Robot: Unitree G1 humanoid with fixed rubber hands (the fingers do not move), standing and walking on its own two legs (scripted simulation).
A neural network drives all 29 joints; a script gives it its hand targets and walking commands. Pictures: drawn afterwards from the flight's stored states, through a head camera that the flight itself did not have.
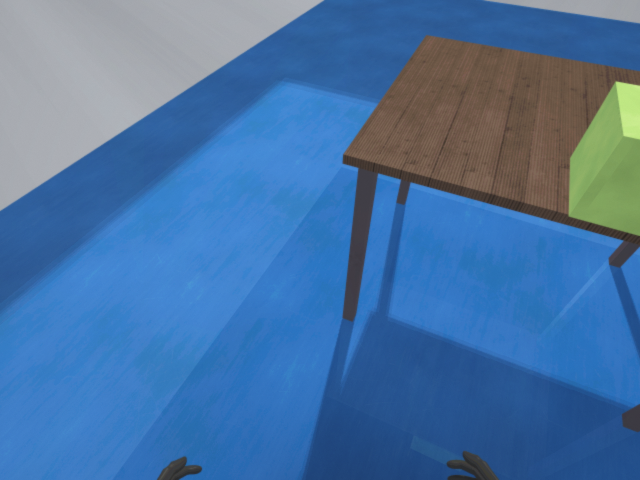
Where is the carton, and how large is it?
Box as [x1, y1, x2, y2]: [569, 82, 639, 235]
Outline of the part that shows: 615,82 570,157 569,216 639,235 639,86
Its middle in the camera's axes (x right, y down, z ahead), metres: +0.63 -0.14 +0.70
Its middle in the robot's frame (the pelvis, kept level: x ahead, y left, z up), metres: +0.63 -0.64 +0.06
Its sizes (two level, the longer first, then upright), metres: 0.250 0.211 0.176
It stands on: a table, 0.72 m high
